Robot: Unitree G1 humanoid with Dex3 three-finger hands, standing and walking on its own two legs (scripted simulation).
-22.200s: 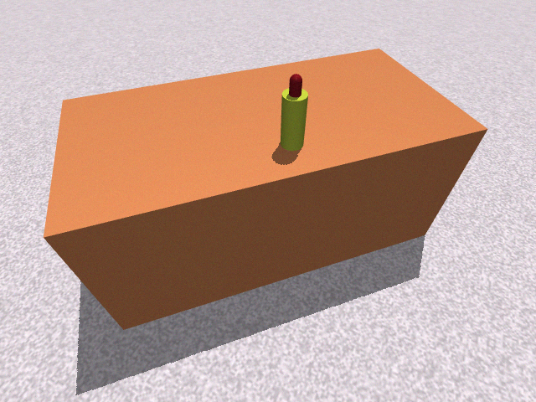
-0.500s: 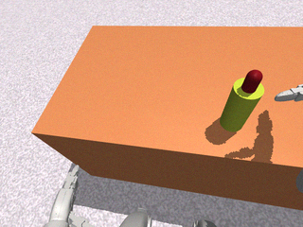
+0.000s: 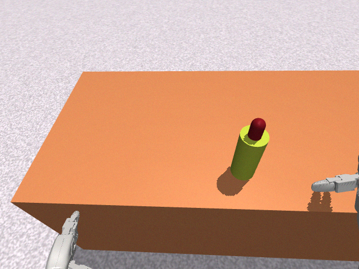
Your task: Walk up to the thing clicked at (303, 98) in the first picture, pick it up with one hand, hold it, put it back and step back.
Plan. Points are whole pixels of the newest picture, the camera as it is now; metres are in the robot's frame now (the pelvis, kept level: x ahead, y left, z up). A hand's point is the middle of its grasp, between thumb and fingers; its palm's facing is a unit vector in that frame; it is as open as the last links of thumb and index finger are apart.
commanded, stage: sink last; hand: right
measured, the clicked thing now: (249, 148) +0.45 -0.16 -0.03
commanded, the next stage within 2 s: home in 0.78 s
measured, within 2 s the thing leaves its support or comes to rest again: neither
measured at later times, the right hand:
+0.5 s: hand out of the picture +0.14 -0.22 +0.03, palm faces +0.31 +0.89 -0.34, open 17.4 cm
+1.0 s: hand out of the picture +0.14 -0.24 +0.02, palm faces +0.35 +0.86 -0.37, open 17.4 cm
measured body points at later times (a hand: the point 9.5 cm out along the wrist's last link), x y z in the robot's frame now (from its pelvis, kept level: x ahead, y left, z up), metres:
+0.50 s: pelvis -0.02 +0.02 +0.00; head -0.02 +0.04 +0.45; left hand +0.16 +0.28 -0.04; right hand +0.12 -0.27 +0.05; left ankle -0.02 +0.14 -0.71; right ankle -0.02 -0.11 -0.71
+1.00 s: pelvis -0.03 +0.03 +0.01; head -0.03 +0.04 +0.46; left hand +0.14 +0.28 -0.05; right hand +0.11 -0.29 +0.05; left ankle -0.02 +0.14 -0.71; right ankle -0.02 -0.11 -0.71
